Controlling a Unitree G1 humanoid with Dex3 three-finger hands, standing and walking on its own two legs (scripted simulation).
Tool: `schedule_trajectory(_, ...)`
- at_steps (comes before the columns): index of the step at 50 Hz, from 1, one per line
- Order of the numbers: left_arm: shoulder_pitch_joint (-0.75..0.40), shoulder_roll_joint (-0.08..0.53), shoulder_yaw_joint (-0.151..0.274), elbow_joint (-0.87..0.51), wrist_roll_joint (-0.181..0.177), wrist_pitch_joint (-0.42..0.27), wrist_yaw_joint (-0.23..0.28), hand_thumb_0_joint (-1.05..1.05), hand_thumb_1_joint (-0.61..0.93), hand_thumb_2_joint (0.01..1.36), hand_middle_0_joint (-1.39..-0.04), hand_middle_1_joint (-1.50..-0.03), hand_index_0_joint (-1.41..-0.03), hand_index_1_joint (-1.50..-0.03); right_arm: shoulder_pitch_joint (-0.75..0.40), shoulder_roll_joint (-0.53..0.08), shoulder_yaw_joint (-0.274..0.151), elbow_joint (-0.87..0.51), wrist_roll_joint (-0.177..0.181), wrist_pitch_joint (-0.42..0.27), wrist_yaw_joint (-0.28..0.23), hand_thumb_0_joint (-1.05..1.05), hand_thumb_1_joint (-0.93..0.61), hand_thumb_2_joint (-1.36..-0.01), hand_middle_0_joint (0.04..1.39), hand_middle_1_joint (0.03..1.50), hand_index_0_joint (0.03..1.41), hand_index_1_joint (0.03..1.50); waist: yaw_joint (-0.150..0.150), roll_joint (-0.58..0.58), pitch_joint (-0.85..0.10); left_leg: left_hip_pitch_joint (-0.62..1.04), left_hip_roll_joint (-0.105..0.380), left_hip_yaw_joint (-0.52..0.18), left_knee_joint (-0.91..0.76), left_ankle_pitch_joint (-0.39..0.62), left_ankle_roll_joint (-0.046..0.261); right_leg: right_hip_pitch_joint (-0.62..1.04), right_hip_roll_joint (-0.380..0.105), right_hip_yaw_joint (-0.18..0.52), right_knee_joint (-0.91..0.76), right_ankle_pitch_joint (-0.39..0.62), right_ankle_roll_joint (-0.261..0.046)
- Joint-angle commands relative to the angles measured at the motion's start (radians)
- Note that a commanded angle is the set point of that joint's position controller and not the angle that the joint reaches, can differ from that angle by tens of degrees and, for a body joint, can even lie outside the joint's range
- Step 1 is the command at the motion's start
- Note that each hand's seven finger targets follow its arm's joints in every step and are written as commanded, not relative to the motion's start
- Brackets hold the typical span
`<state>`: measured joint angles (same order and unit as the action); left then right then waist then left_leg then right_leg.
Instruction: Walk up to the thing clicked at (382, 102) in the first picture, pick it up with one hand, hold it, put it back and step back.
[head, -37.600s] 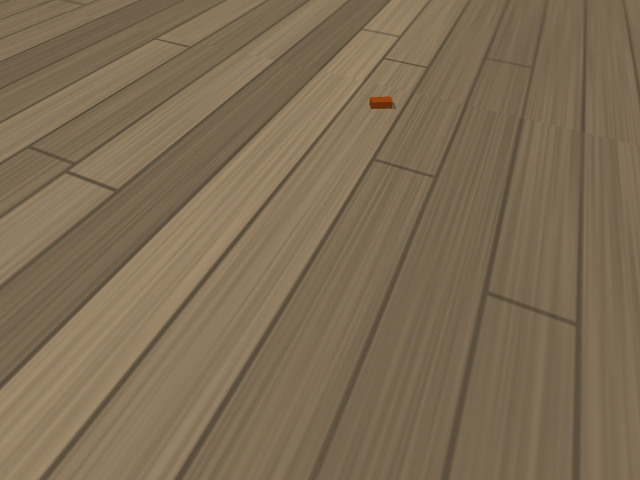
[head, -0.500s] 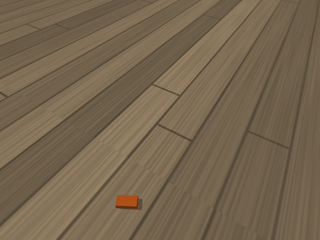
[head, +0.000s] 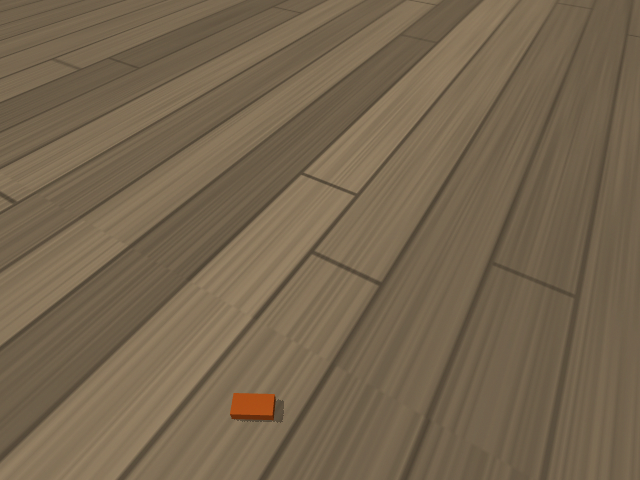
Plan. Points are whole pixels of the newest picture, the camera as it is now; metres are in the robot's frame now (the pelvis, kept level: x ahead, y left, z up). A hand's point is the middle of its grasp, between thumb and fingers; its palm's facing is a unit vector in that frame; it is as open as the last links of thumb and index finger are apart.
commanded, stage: stand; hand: left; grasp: from above
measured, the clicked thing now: (253, 406) +0.48 +0.21 -0.76
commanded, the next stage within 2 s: step back in 1.38 s
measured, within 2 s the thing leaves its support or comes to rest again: neither
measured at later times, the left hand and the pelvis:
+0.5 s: hand out of the picture +0.08 +0.23 -0.16, palm faces +0.00 -0.94 -0.34, open 7.4 cm; pelvis +0.01 -0.01 +0.00, yaw +0 degrees
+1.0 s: hand out of the picture +0.11 +0.23 -0.15, palm faces +0.00 -0.94 -0.35, open 7.4 cm; pelvis +0.02 -0.02 +0.00, yaw +0 degrees
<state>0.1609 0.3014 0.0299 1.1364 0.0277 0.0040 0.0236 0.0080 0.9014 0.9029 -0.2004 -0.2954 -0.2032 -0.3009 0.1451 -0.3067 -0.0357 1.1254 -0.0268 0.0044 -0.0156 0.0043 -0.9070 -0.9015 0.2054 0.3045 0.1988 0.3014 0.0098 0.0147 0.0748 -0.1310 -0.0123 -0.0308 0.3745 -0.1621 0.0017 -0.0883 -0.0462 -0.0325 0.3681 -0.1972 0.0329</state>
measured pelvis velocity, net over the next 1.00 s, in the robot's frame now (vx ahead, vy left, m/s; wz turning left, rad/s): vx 0.02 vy -0.02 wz -0.01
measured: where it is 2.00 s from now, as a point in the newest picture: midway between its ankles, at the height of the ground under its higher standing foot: outside the picture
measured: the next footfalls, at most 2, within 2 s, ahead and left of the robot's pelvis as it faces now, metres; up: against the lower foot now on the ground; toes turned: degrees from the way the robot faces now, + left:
left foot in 1.66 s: +0.01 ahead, +0.12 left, +0.00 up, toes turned -1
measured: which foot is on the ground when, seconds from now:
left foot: down 0.00-1.00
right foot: down 0.00-1.00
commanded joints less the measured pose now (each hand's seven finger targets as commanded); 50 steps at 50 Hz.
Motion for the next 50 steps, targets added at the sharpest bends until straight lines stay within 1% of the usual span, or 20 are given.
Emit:
schedule_trajectory(1, -0.042, 0.189, 0.034, -0.053, -0.001, -0.027, 0.008, 0.0, 0.9, 0.9, -0.2, -0.3, -0.2, -0.301, -0.057, -0.19, -0.031, -0.059, 0.005, -0.027, -0.006, 0.0, -0.9, -0.9, 0.2, 0.3, 0.2, 0.3, 0.0, -0.015, -0.037, 0.0, 0.108, -0.098, -0.085, 0.018, 0.024, -0.033, -0.079, 0.083, -0.1, -0.01, -0.037)
schedule_trajectory(3, -0.059, 0.202, 0.038, -0.055, -0.003, -0.026, 0.008, 0.0, 0.9, 0.9, -0.2, -0.3, -0.2, -0.301, -0.048, -0.185, -0.027, -0.055, 0.004, -0.025, -0.007, 0.0, -0.9, -0.9, 0.2, 0.3, 0.2, 0.3, -0.006, -0.015, -0.036, -0.02, 0.107, -0.096, -0.095, 0.003, 0.02, -0.022, -0.078, 0.083, -0.094, -0.014, -0.039)
schedule_trajectory(6, -0.05, 0.199, 0.037, -0.047, -0.005, -0.023, 0.005, 0.0, 0.9, 0.9, -0.2, -0.3, -0.2, -0.301, -0.049, -0.19, -0.023, -0.049, 0.005, -0.025, -0.007, 0.0, -0.9, -0.9, 0.2, 0.3, 0.2, 0.3, -0.002, 0.004, -0.039, -0.023, 0.11, -0.099, -0.103, -0.032, 0.02, -0.022, -0.075, 0.081, -0.092, -0.018, -0.04)
schedule_trajectory(7, -0.039, 0.196, 0.034, -0.042, -0.003, -0.023, 0.004, 0.0, 0.9, 0.9, -0.2, -0.3, -0.2, -0.301, -0.055, -0.192, -0.022, -0.049, 0.008, -0.024, -0.006, 0.0, -0.9, -0.9, 0.2, 0.3, 0.2, 0.3, 0.002, -0.013, -0.013, -0.032, 0.109, -0.105, -0.11, -0.045, 0.018, -0.041, -0.069, 0.075, -0.097, -0.049, -0.039)
schedule_trajectory(12, -0.054, 0.201, 0.037, -0.045, -0.004, -0.021, 0.0, 0.0, 0.9, 0.9, -0.2, -0.3, -0.2, -0.301, -0.055, -0.199, -0.019, -0.048, 0.006, -0.026, -0.006, 0.0, -0.9, -0.9, 0.2, 0.3, 0.2, 0.3, 0.0, 0.008, -0.027, -0.046, 0.114, -0.106, -0.116, -0.057, 0.019, -0.025, -0.072, 0.079, -0.083, -0.027, -0.042)
schedule_trajectory(13, -0.053, 0.205, 0.037, -0.045, -0.004, -0.022, 0.0, 0.0, 0.9, 0.9, -0.2, -0.3, -0.2, -0.301, -0.056, -0.196, -0.019, -0.047, 0.008, -0.026, -0.006, 0.0, -0.9, -0.9, 0.2, 0.3, 0.2, 0.3, 0.001, -0.019, -0.032, -0.028, 0.113, -0.101, -0.107, -0.022, 0.017, -0.031, -0.076, 0.083, -0.09, -0.029, -0.044)
schedule_trajectory(14, -0.06, 0.203, 0.036, -0.046, -0.005, -0.024, -0.001, 0.0, 0.9, 0.9, -0.2, -0.3, -0.2, -0.301, -0.044, -0.199, -0.017, -0.044, 0.008, -0.027, -0.006, 0.0, -0.9, -0.9, 0.2, 0.3, 0.2, 0.3, -0.006, -0.006, -0.034, -0.031, 0.114, -0.1, -0.107, -0.03, 0.018, -0.031, -0.073, 0.084, -0.088, -0.024, -0.041)
schedule_trajectory(15, -0.058, 0.2, 0.034, -0.046, -0.002, -0.024, 0.0, 0.0, 0.9, 0.9, -0.2, -0.3, -0.2, -0.301, -0.06, -0.193, -0.018, -0.045, 0.007, -0.028, -0.005, 0.0, -0.9, -0.9, 0.2, 0.3, 0.2, 0.3, 0.001, -0.018, -0.034, -0.017, 0.117, -0.1, -0.098, 0.007, 0.02, -0.036, -0.075, 0.08, -0.089, -0.021, -0.043)
schedule_trajectory(18, -0.068, 0.203, 0.034, -0.052, -0.007, -0.029, 0.0, 0.0, 0.9, 0.9, -0.2, -0.3, -0.2, -0.301, -0.057, -0.198, -0.017, -0.044, 0.009, -0.031, -0.005, 0.0, -0.9, -0.9, 0.2, 0.3, 0.2, 0.3, -0.005, -0.014, -0.066, 0.008, 0.12, -0.091, -0.083, 0.086, 0.019, -0.016, -0.081, 0.086, -0.092, 0.045, -0.042)
schedule_trajectory(20, -0.069, 0.206, 0.035, -0.05, -0.009, -0.028, -0.001, 0.0, 0.9, 0.9, -0.2, -0.3, -0.2, -0.301, -0.056, -0.2, -0.015, -0.039, 0.008, -0.031, -0.006, 0.0, -0.9, -0.9, 0.2, 0.3, 0.2, 0.3, -0.007, -0.017, -0.069, 0.014, 0.118, -0.088, -0.083, 0.068, 0.017, -0.02, -0.081, 0.087, -0.092, 0.049, -0.043)
schedule_trajectory(25, -0.075, 0.21, 0.035, -0.052, -0.012, -0.029, -0.001, 0.0, 0.9, 0.9, -0.2, -0.3, -0.2, -0.301, -0.061, -0.203, -0.015, -0.037, 0.009, -0.032, -0.006, 0.0, -0.9, -0.9, 0.2, 0.3, 0.2, 0.3, -0.004, -0.016, -0.093, 0.032, 0.126, -0.079, -0.079, 0.159, 0.015, 0.01, -0.084, 0.085, -0.085, 0.122, -0.044)
schedule_trajectory(26, -0.074, 0.207, 0.033, -0.051, -0.011, -0.031, 0.0, 0.0, 0.9, 0.9, -0.2, -0.3, -0.2, -0.301, -0.063, -0.205, -0.014, -0.037, 0.009, -0.031, -0.005, 0.0, -0.9, -0.9, 0.2, 0.3, 0.2, 0.3, -0.004, -0.018, -0.086, 0.021, 0.125, -0.079, -0.078, 0.164, 0.014, 0.01, -0.083, 0.081, -0.087, 0.135, -0.04)
schedule_trajectory(28, -0.078, 0.207, 0.033, -0.05, -0.011, -0.029, -0.001, 0.0, 0.9, 0.9, -0.2, -0.3, -0.2, -0.301, -0.065, -0.208, -0.014, -0.034, 0.009, -0.031, -0.007, 0.0, -0.9, -0.9, 0.2, 0.3, 0.2, 0.3, -0.005, -0.021, -0.085, 0.031, 0.125, -0.076, -0.078, 0.141, 0.01, 0.0, -0.082, 0.086, -0.091, 0.112, -0.041)
schedule_trajectory(31, -0.088, 0.216, 0.036, -0.055, -0.013, -0.03, 0.0, 0.0, 0.9, 0.9, -0.2, -0.3, -0.2, -0.301, -0.066, -0.207, -0.013, -0.034, 0.008, -0.031, -0.007, 0.0, -0.9, -0.9, 0.2, 0.3, 0.2, 0.3, -0.005, -0.02, -0.091, 0.03, 0.129, -0.075, -0.082, 0.183, 0.01, 0.017, -0.084, 0.081, -0.084, 0.15, -0.042)
schedule_trajectory(35, -0.09, 0.213, 0.035, -0.05, -0.012, -0.028, -0.002, 0.0, 0.9, 0.9, -0.2, -0.3, -0.2, -0.301, -0.072, -0.215, -0.012, -0.035, 0.01, -0.03, -0.006, 0.0, -0.9, -0.9, 0.2, 0.3, 0.2, 0.3, -0.005, -0.008, -0.08, 0.017, 0.127, -0.075, -0.088, 0.132, 0.011, 0.016, -0.083, 0.081, -0.096, 0.114, -0.041)
schedule_trajectory(38, -0.096, 0.221, 0.036, -0.055, -0.012, -0.031, -0.001, 0.0, 0.9, 0.9, -0.2, -0.3, -0.2, -0.301, -0.073, -0.211, -0.011, -0.037, 0.009, -0.03, -0.005, 0.0, -0.9, -0.9, 0.2, 0.3, 0.2, 0.3, -0.006, -0.02, -0.089, 0.028, 0.13, -0.077, -0.09, 0.158, 0.009, 0.018, -0.084, 0.082, -0.095, 0.14, -0.041)
schedule_trajectory(41, -0.095, 0.218, 0.036, -0.056, -0.013, -0.031, -0.001, 0.0, 0.9, 0.9, -0.2, -0.3, -0.2, -0.301, -0.083, -0.216, -0.012, -0.04, 0.01, -0.033, -0.006, 0.0, -0.9, -0.9, 0.2, 0.3, 0.2, 0.3, -0.002, -0.008, -0.104, 0.048, 0.136, -0.074, -0.083, 0.222, 0.011, 0.028, -0.086, 0.074, -0.081, 0.196, -0.041)
schedule_trajectory(43, -0.101, 0.221, 0.036, -0.059, -0.015, -0.033, -0.002, 0.0, 0.9, 0.9, -0.2, -0.3, -0.2, -0.301, -0.077, -0.218, -0.013, -0.04, 0.01, -0.033, -0.007, 0.0, -0.9, -0.9, 0.2, 0.3, 0.2, 0.3, -0.006, -0.021, -0.122, 0.059, 0.136, -0.067, -0.074, 0.234, 0.011, 0.041, -0.088, 0.079, -0.078, 0.227, -0.042)
schedule_trajectory(46, -0.097, 0.219, 0.035, -0.059, -0.013, -0.031, -0.002, 0.0, 0.9, 0.9, -0.2, -0.3, -0.2, -0.3, -0.084, -0.218, -0.012, -0.04, 0.01, -0.034, -0.006, 0.0, -0.9, -0.9, 0.2, 0.3, 0.2, 0.3, -0.004, -0.012, -0.106, 0.053, 0.136, -0.071, -0.084, 0.23, 0.007, 0.032, -0.082, 0.07, -0.082, 0.213, -0.041)
schedule_trajectory(50, -0.102, 0.218, 0.031, -0.061, -0.014, -0.031, -0.004, 0.0, 0.9, 0.9, -0.2, -0.3, -0.2, -0.3, -0.084, -0.219, -0.009, -0.04, 0.011, -0.031, -0.005, 0.0, -0.9, -0.9, 0.2, 0.3, 0.2, 0.3, -0.006, -0.014, -0.089, 0.044, 0.135, -0.068, -0.088, 0.178, 0.005, 0.017, -0.082, 0.076, -0.096, 0.163, -0.043)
